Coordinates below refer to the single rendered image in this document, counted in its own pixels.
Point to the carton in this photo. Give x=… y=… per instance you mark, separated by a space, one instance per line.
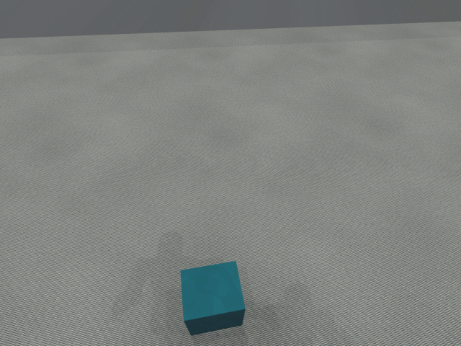
x=212 y=298

